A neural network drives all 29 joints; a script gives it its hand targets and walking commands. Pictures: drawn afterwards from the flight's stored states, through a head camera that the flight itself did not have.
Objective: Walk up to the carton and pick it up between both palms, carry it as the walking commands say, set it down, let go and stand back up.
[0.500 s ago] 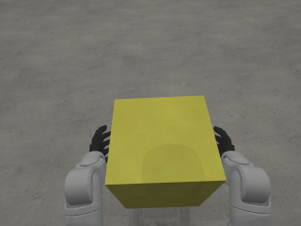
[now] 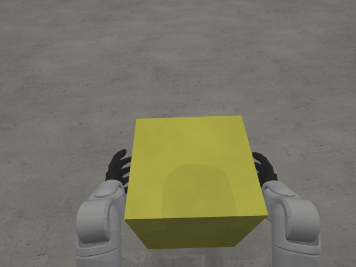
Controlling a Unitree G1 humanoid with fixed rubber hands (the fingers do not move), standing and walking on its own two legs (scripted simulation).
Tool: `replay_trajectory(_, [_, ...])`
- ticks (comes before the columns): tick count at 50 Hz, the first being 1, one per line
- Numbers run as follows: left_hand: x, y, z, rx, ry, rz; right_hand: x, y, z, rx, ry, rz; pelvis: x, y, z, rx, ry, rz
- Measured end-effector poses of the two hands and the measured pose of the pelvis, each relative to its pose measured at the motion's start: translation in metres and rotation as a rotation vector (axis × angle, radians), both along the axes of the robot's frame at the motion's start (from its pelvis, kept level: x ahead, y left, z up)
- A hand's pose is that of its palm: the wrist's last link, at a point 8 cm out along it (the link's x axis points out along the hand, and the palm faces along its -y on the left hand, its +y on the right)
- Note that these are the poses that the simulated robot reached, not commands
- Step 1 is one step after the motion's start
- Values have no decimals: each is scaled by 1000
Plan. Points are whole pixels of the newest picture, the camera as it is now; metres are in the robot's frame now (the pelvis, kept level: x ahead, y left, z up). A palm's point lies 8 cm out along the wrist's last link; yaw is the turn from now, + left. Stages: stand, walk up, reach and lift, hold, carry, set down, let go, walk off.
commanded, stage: carry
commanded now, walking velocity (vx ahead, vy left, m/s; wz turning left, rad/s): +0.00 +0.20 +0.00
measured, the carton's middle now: (190, 188) +0.29 -0.01 +0.02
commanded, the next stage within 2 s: none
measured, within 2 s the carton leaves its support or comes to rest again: neither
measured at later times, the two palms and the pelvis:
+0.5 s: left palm (63, 145) +0.42 +0.32 +0.00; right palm (176, 149) +0.41 +0.02 +0.00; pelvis +0.15 +0.18 -0.06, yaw -3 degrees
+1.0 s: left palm (10, 105) +0.52 +0.48 +0.05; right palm (121, 105) +0.52 +0.17 +0.06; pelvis +0.26 +0.32 -0.01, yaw -2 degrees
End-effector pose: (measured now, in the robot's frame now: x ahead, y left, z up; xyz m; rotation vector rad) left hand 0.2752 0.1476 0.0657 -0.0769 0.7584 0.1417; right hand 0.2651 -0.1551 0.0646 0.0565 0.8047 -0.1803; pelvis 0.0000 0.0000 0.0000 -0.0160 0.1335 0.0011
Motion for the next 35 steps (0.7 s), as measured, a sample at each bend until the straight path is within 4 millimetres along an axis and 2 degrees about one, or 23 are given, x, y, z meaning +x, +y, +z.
replay_trajectory(3, [14, 19, -1, 1, -19, -11, 14, 19, 2, -3, -20, -9, 16, 19, -5, -38, 6, -2])
replay_trajectory(7, [40, 42, -8, 5, -63, -5, 41, 42, -8, 4, -61, -7, 38, 41, -21, -88, -7, -44])
replay_trajectory(11, [62, 68, -30, -2, -59, 25, 68, 68, -32, 7, -56, 18, 61, 58, -44, -91, -30, 39])
replay_trajectory(14, [67, 97, -52, -13, -11, 58, 85, 97, -47, -9, -10, 57, 78, 77, -51, -99, -49, -1])
replay_trajectory(17, [75, 121, -70, -39, 30, 66, 100, 121, -54, -33, 27, 65, 100, 102, -53, -60, -82, -12])
replay_trajectory(20, [100, 146, -77, -41, 11, 38, 116, 146, -61, -27, 8, 32, 127, 138, -65, -8, -104, -23])
replay_trajectory(22, [121, 162, -74, -26, 1, 17, 127, 161, -65, -23, 0, 20, 139, 157, -67, -4, -103, -49])
replay_trajectory(26, [155, 180, -61, -7, 19, -8, 146, 181, -66, -13, 21, 3, 154, 182, -54, 8, -68, -60])
replay_trajectory(32, [187, 194, -35, 61, 11, -57, 167, 196, -56, 64, 13, -60, 177, 214, -34, 26, -37, -45])
replay_trajectory(35, [200, 209, -21, 60, 4, -64, 179, 211, -43, 60, 6, -64, 193, 229, -23, 42, -43, -31])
